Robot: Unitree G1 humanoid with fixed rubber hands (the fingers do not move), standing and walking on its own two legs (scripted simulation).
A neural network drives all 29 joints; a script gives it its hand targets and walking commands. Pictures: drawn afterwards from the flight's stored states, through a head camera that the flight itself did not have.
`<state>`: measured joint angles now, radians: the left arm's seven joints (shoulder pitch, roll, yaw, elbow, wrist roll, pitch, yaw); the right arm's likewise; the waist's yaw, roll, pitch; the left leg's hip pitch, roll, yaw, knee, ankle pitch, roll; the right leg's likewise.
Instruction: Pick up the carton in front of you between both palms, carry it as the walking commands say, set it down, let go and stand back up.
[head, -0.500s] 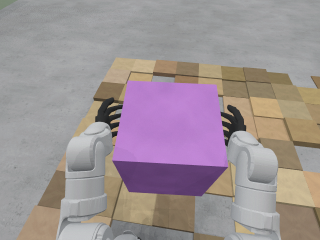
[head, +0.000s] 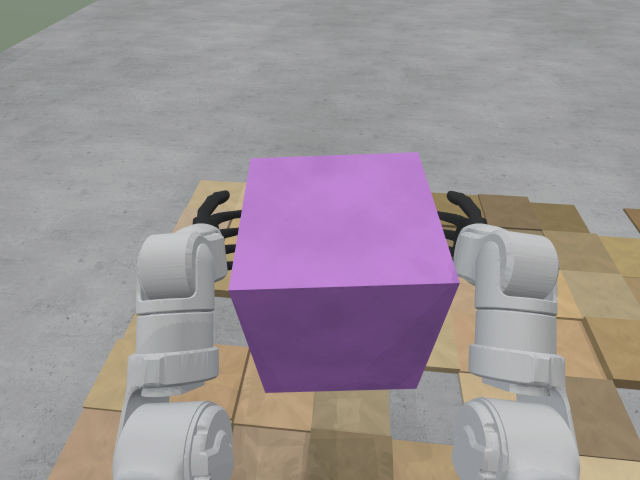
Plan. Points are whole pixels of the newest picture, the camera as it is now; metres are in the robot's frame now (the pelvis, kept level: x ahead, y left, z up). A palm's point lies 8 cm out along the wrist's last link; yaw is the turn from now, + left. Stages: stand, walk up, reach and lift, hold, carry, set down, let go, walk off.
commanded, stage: carry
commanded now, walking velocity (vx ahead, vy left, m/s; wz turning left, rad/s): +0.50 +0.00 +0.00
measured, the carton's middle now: (337, 279) +0.37 -0.01 +0.08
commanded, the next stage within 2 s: none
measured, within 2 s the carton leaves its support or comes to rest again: neither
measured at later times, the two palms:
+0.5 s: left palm (211, 140) +0.64 +0.21 +0.13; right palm (387, 144) +0.62 -0.09 +0.13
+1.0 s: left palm (208, 127) +0.64 +0.21 +0.15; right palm (384, 125) +0.66 -0.09 +0.15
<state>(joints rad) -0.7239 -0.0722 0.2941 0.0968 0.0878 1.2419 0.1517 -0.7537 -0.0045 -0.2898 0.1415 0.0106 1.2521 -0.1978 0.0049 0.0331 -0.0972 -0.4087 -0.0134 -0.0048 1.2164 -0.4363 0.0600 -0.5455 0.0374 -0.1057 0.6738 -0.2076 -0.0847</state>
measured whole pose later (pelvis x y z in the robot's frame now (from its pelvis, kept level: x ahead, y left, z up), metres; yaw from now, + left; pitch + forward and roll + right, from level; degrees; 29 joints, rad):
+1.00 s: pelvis +0.31 +0.04 +0.01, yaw +2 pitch +3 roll -3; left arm -0.64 -0.08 0.27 0.17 0.07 1.19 0.15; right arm -0.61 0.08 -0.32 0.11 -0.10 1.19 -0.13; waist 0.03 0.05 -0.14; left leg -0.29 0.03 0.05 0.42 -0.18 0.05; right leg -0.29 0.05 -0.06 0.71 -0.47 -0.01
